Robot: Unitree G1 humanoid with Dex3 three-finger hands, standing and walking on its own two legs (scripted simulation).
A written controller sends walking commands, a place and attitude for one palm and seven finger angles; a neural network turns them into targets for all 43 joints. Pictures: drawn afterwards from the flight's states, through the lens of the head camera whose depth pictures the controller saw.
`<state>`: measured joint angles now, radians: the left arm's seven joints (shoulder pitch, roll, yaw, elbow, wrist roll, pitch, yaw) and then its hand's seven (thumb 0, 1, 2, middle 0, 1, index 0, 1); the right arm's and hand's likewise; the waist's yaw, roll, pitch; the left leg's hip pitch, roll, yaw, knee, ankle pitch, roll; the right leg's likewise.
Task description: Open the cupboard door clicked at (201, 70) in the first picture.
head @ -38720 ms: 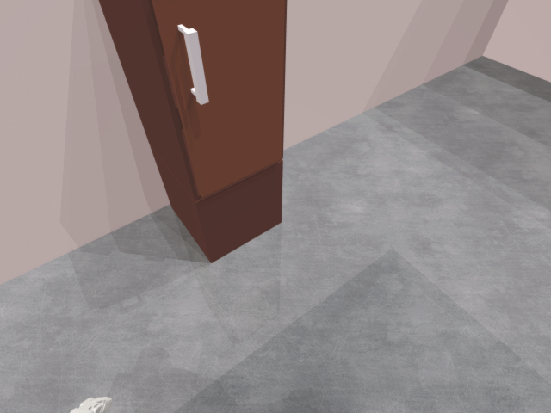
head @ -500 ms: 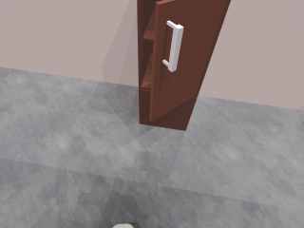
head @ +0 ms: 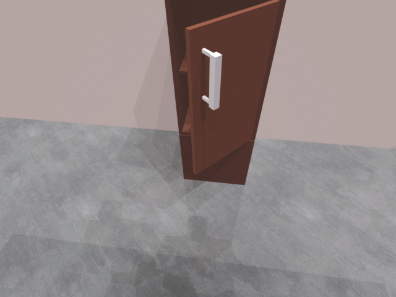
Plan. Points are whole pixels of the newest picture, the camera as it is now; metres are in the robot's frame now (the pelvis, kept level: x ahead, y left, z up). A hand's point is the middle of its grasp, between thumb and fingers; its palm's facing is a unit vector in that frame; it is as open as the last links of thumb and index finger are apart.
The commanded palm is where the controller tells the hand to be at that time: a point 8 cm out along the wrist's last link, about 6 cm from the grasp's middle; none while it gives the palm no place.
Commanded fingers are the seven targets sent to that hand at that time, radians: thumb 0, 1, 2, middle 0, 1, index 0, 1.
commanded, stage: let the arm hang, fingers relaxed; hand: left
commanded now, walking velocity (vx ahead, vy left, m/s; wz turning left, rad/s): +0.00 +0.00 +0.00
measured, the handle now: (210, 80) +0.65 +0.00 +0.10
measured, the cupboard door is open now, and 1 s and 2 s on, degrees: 46 46 46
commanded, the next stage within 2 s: look to check the result in 0.12 s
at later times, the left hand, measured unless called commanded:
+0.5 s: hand out of the picture +0.04 +0.23 -0.17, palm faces -0.04 -0.95 -0.30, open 7.4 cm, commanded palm none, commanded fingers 0.00 0.90 0.90 -0.20 -0.30 -0.20 -0.30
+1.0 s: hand out of the picture +0.05 +0.22 -0.17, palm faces -0.05 -0.96 -0.27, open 7.4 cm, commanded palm none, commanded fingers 0.00 0.90 0.90 -0.20 -0.30 -0.20 -0.30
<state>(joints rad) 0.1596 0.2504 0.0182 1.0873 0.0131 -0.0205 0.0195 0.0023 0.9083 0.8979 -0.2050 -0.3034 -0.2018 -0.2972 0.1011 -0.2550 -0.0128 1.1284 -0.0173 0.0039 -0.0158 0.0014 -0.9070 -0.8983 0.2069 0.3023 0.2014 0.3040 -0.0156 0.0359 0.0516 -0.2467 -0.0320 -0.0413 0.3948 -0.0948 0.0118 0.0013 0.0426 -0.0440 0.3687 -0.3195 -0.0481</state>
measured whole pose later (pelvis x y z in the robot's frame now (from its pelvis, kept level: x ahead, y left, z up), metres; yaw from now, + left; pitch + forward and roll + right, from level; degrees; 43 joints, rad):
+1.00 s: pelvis +0.01 +0.01 +0.00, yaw -4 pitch -2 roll +0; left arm 0.23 0.23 0.02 1.10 0.01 0.02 0.03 0.00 0.91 0.90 -0.21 -0.30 -0.20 -0.30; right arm 0.12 -0.24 -0.02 1.11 -0.02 0.02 -0.04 0.00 -0.91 -0.90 0.21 0.30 0.20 0.30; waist 0.00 0.01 0.08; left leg -0.26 0.00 0.03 0.44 -0.15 0.02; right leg -0.01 0.05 0.03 0.37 -0.32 -0.04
